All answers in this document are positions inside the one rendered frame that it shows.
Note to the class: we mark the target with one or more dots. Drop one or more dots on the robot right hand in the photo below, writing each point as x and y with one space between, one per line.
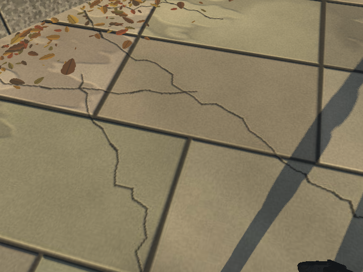
322 266

